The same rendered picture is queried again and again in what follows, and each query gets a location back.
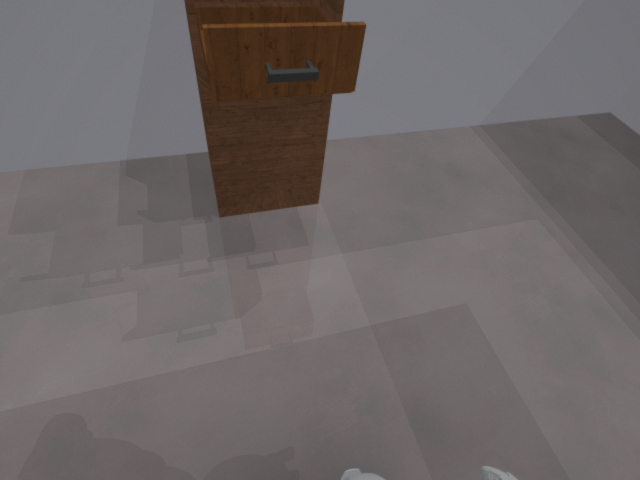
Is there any drawer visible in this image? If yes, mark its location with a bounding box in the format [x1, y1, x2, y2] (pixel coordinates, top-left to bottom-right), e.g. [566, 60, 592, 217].
[195, 6, 366, 102]

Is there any handle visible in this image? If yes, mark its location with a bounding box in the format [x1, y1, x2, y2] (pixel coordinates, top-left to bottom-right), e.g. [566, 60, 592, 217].
[265, 61, 319, 83]

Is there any cabinet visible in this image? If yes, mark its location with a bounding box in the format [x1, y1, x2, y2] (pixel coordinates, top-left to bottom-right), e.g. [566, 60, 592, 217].
[184, 0, 344, 217]

